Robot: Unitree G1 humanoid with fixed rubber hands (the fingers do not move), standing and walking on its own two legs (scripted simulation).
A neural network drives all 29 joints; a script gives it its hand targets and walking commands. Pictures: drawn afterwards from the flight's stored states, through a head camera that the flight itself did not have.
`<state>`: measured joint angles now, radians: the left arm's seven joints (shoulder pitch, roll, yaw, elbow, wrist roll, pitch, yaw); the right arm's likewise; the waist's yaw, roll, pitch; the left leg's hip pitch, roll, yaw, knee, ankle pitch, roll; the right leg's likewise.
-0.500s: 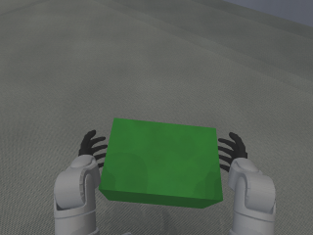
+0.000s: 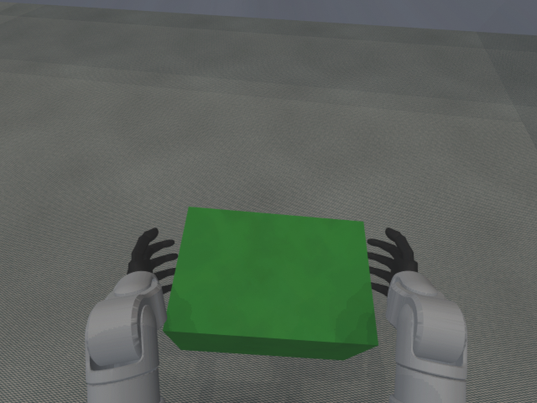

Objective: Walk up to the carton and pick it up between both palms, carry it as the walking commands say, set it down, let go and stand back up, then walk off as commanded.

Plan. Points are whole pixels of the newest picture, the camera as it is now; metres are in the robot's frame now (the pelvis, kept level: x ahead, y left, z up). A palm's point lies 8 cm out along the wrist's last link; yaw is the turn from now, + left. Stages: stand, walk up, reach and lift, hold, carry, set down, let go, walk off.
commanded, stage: carry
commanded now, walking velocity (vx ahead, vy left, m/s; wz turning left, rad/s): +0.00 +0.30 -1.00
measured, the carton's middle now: (269, 287) +0.31 +0.01 +0.00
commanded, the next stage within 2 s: none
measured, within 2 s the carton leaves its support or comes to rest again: neither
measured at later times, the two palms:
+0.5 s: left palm (145, 287) +0.26 +0.17 +0.09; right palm out of the picture +0.11 -0.14 +0.09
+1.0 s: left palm (164, 285) +0.27 +0.15 +0.07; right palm out of the picture -0.01 -0.04 +0.08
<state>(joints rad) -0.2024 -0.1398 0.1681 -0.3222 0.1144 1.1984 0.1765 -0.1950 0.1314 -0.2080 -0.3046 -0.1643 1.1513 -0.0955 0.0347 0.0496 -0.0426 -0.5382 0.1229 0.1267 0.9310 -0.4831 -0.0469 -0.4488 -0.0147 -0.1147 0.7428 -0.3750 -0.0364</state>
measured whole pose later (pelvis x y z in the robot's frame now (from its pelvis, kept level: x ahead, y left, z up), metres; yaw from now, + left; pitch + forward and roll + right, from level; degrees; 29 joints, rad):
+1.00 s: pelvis -0.02 +0.27 +0.02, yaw -61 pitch +4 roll -1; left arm -0.12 -0.13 0.17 -0.42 0.12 1.24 0.18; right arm -0.17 0.14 -0.16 -0.28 -0.13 1.15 -0.11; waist 0.03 -0.04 -0.01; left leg -0.43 0.12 0.17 0.63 -0.27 0.00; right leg -0.62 -0.03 -0.08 1.12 -0.50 0.05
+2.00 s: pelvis +0.19 +0.42 +0.01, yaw -106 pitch +3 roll -1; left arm -0.17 -0.13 0.18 -0.32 0.18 1.20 0.11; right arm -0.18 0.14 -0.18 -0.28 -0.10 1.16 -0.17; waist -0.03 -0.02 -0.02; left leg -0.45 0.08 0.16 0.71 -0.30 0.05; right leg -0.44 -0.04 -0.06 0.79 -0.51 0.02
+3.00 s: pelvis +0.20 +0.50 +0.02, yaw -106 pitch +0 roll -2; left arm -0.17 -0.13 0.18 -0.24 0.15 1.21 0.15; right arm -0.17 0.13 -0.20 -0.22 -0.15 1.17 -0.13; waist -0.01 0.01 -0.08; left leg -0.45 0.09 0.15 0.52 -0.09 0.04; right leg -0.32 -0.01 -0.14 0.57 -0.26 -0.03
